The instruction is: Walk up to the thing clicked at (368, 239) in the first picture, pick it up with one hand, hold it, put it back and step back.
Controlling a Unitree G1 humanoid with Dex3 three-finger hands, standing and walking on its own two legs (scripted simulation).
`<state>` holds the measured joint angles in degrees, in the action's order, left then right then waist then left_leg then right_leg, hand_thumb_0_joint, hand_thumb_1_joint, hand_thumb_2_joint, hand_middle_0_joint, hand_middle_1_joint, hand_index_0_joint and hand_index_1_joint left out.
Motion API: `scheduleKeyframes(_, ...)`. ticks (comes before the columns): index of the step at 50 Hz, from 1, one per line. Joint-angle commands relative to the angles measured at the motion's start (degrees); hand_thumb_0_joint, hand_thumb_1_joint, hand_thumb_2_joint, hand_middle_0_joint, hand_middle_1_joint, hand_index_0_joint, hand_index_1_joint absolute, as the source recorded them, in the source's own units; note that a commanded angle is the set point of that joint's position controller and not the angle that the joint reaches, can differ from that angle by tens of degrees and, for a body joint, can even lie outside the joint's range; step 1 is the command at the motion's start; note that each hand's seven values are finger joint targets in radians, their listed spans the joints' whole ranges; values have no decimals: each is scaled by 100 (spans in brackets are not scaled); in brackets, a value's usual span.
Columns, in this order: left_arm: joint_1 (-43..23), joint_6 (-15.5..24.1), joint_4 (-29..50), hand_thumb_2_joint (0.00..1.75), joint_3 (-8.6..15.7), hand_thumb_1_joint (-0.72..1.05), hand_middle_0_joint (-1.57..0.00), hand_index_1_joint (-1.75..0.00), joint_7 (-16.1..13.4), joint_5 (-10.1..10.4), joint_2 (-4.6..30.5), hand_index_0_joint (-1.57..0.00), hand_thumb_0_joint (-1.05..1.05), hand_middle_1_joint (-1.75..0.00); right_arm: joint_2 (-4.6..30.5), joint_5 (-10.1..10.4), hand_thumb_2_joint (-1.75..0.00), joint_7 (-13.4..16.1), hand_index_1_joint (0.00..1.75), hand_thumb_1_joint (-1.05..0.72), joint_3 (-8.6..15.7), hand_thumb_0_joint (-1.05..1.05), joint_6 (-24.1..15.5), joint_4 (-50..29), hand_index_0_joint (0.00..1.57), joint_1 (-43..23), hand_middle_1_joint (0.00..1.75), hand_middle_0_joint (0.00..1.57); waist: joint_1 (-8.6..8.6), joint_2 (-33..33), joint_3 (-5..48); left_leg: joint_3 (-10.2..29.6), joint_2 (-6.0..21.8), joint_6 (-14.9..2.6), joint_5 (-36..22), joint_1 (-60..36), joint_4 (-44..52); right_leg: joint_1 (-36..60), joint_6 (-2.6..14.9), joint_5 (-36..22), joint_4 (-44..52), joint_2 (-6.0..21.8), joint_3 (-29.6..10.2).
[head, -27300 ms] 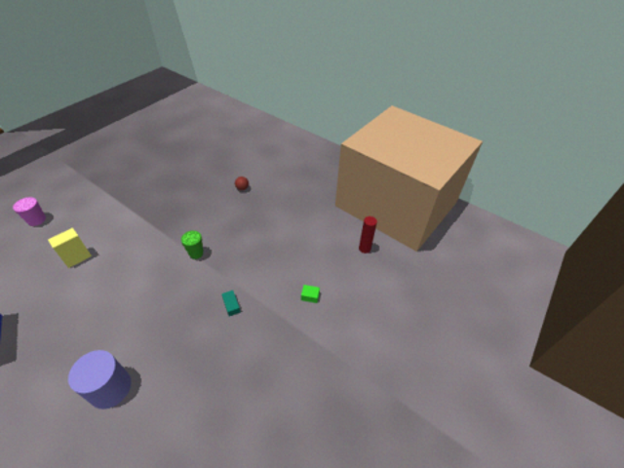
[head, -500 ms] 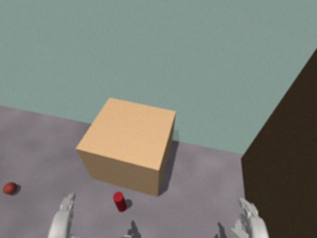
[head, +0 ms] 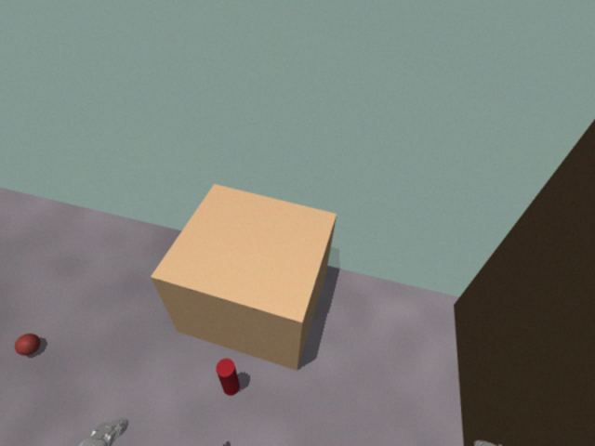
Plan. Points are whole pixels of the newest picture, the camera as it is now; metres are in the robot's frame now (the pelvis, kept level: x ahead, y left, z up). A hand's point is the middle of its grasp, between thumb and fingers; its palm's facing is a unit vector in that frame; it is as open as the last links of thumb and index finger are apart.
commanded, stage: stand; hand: left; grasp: from the side
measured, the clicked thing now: (228, 377) +0.42 +0.20 -0.66
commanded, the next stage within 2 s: step back in 1.92 s
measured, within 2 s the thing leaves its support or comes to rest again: neither
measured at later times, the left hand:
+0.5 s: hand out of the picture +0.02 +0.26 -0.13, palm faces +0.00 -0.93 -0.36, open 7.4 cm
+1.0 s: hand out of the picture +0.04 +0.24 -0.13, palm faces -0.02 -0.94 -0.34, open 7.4 cm
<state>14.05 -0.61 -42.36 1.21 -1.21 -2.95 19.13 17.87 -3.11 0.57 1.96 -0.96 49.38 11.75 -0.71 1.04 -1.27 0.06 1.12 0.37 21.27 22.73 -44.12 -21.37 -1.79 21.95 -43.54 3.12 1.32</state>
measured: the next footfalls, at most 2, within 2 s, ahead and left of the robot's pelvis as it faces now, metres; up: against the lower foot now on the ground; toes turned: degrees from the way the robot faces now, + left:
none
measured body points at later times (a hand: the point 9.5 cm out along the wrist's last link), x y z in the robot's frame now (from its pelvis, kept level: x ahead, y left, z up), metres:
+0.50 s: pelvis -0.02 +0.01 +0.03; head -0.03 +0.00 +0.48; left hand +0.03 +0.31 -0.10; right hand +0.05 -0.27 -0.11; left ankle +0.02 +0.13 -0.71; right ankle +0.01 -0.14 -0.71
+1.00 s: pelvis -0.01 -0.01 +0.03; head -0.01 -0.01 +0.48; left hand +0.05 +0.29 -0.10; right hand +0.04 -0.30 -0.11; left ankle +0.02 +0.13 -0.71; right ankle +0.01 -0.14 -0.71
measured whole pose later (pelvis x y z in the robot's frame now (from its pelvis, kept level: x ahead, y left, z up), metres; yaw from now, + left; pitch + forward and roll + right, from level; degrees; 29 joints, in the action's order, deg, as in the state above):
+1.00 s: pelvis -0.01 -0.01 +0.03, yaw +0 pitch -4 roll +0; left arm 8.0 0.6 -66.0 0.6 -0.3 -1.5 18.8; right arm 18.8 -1.0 -0.1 0.5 0.4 65.4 9.1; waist -0.2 -0.5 -3.5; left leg -0.2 1.4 1.1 9.5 9.6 -22.5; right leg -8.5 -1.6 10.4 -22.4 2.4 1.8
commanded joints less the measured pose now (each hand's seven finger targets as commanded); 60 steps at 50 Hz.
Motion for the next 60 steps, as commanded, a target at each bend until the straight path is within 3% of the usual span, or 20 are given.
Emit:
scheduleKeyframes(1, -348, 296, -18, 90, 258, 90, -20, -30, -72, 67, 898, -20, 0, -30, 893, 53, -90, 48, 30, -90, 265, 0, -143, -211, 20, -288, 30, 20, 23, -177, 586, 433, 223, -303, -1487, -673, 1107, 593, 423, -1542, 1121, 327, -396)
scheduleKeyframes(6, -388, 236, -679, 90, 194, 90, -20, -30, -102, 143, 955, -20, 0, -30, 1029, 93, -90, 76, 30, -90, 216, 0, -89, 255, 20, -284, 30, 20, 27, -266, 438, 532, 355, -262, -1693, -1029, 1661, 913, 328, -1605, 1504, 318, -332)
scheduleKeyframes(8, -423, 192, -916, 90, 161, 90, -20, -30, -94, 137, 934, -20, 0, -30, 1092, 95, -90, 75, 30, -90, 193, 0, -58, 395, 20, -403, 30, 20, -30, -425, 154, 678, 435, -253, -1201, -789, 2074, 1070, 277, -1156, 1728, 268, -264)
scheduleKeyframes(10, -418, 180, -1117, 90, 152, 90, -20, -30, -74, 141, 983, -20, 0, -30, 1164, 122, -90, 77, 30, -90, 188, 0, -62, 527, 20, -452, 30, 20, -34, -356, 78, 683, 441, -225, -1116, -976, 2285, 1089, 271, -1143, 1873, 278, -274)
scheduleKeyframes(12, -460, 172, -1321, 90, 129, 90, -20, -30, -62, 134, 985, -20, 0, -30, 1176, 124, -90, 77, 30, -90, 173, 0, -36, 681, 20, -434, 30, 20, -5, -364, -90, 720, 455, -194, -627, -838, 2558, 1190, 238, -982, 1990, 279, -262)
scheduleKeyframes(16, -535, 200, -1594, 90, 108, 90, -20, -30, -49, 128, 1056, -20, 0, -30, 1158, 155, -90, 58, 30, -90, 172, 0, -19, 869, 20, -476, 30, 20, 15, -217, -143, 676, 423, -165, -558, -963, 2695, 1230, 224, -846, 2289, 332, -316)
scheduleKeyframes(20, -552, 187, -1787, 90, 91, 90, -20, -30, -27, 119, 1041, -20, 0, -30, 1198, 155, -90, 36, 30, -90, 172, 0, 8, 988, 20, -506, 30, 20, 22, -342, -359, 748, 461, -154, 53, -779, 2945, 1184, 193, -564, 2363, 296, -273)
scheduleKeyframes(24, -568, 214, -1893, 90, 101, 90, -20, -30, -12, 126, 1111, -20, 0, -30, 1154, 175, -90, 20, 30, -90, 168, 0, 3, 1068, 20, -535, 30, 20, 27, -190, -141, 689, 451, -156, -193, -1035, 2869, 1177, 219, -591, 2515, 370, -382)
scheduleKeyframes(28, -590, 210, -1974, 90, 102, 90, -20, -30, -17, 109, 1148, -20, 0, -30, 1171, 168, -90, 7, 30, -90, 162, 0, 34, 1111, 20, -597, 30, 20, 15, -102, -279, 679, 419, -142, 29, -1001, 2846, 981, 189, -175, 2642, 358, -398)
scheduleKeyframes(30, -642, 221, -1994, 90, 106, 90, -20, -30, -19, 132, 1180, -20, 0, -30, 1171, 184, -90, 0, 30, -90, 157, 0, 30, 1139, 20, -543, 30, 20, 65, -85, -190, 612, 424, -158, -257, -1162, 2733, 967, 222, -238, 2745, 433, -501)
scheduleKeyframes(32, -681, 225, -1982, 90, 114, 90, -20, -30, -25, 124, 1211, -20, 0, -30, 1108, 186, -90, -22, 30, -90, 139, 0, 43, 1176, 20, -488, 30, 20, 73, -12, -340, 577, 370, -143, -181, -1054, 2721, 858, 209, 84, 2820, 431, -532)
scheduleKeyframes(34, -680, 236, -2001, 90, 119, 90, -20, -30, -14, 150, 1238, -20, 0, -30, 1130, 183, -90, -24, 30, -90, 140, 0, 30, 1184, 20, -473, 30, 20, 81, 37, -169, 527, 389, -160, -520, -1307, 2600, 854, 247, -64, 2867, 502, -613)
scheduleKeyframes(40, -733, 243, -2033, 90, 142, 90, -20, -30, -3, 172, 1244, -20, 0, -30, 1165, 186, -90, -18, 30, -90, 98, 0, 16, 1230, 20, -468, 30, 20, 61, -55, -167, 518, 423, -155, -635, -1264, 2648, 1002, 225, -323, 2824, 469, -584)
scheduleKeyframes(41, -767, 242, -2032, 90, 138, 90, -20, -30, -5, 173, 1207, -20, 0, -30, 1169, 186, -90, -9, 30, -90, 99, 0, 12, 1212, 20, -513, 30, 20, 68, -108, -33, 508, 454, -163, -841, -1332, 2623, 1103, 242, -584, 2785, 490, -583)
scheduleKeyframes(48, -784, 210, -2084, 90, 144, 90, -20, -30, 22, 169, 1186, -20, 0, -30, 1249, 207, -90, 0, 30, -90, 80, 0, 19, 1257, 20, -496, 30, 20, 54, -121, -161, 531, 468, -143, -549, -1150, 2750, 1153, 218, -470, 2757, 426, -528)
scheduleKeyframes(53, -901, 217, -2059, 90, 162, 90, -20, -30, 29, 196, 1192, -20, 0, -30, 1205, 198, -90, 17, 30, -90, 49, 0, -16, 1292, 20, -503, 30, 20, 63, -202, 28, 514, 526, -120, -999, -1256, 2785, 1383, 232, -1080, 2670, 442, -487)
scheduleKeyframes(59, -960, 198, -2079, 90, 156, 90, -20, -30, 42, 198, 1137, -20, 0, -30, 1216, 205, -90, 35, 30, -90, 39, 0, -36, 1320, 20, -575, 30, 20, 63, -116, 43, 515, 548, -91, -1173, -1388, 2842, 1375, 210, -1215, 2654, 422, -426)
scheduleKeyframes(60, -932, 206, -2069, 90, 151, 90, -20, -30, 44, 197, 1122, -20, 0, -30, 1292, 201, -90, 35, 30, -90, 58, 0, -47, 1313, 20, -604, 30, 20, 53, -157, 160, 484, 568, -106, -1426, -1529, 2779, 1427, 216, -1449, 2665, 454, -444)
